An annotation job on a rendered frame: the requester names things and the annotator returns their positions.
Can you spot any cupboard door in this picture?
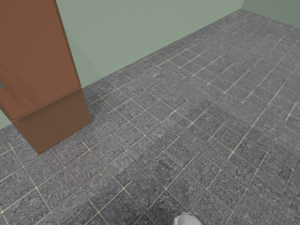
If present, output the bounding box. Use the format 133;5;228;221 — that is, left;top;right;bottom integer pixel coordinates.
0;0;79;119

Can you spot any right robot thigh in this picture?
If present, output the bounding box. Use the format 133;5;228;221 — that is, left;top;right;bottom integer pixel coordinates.
173;214;202;225

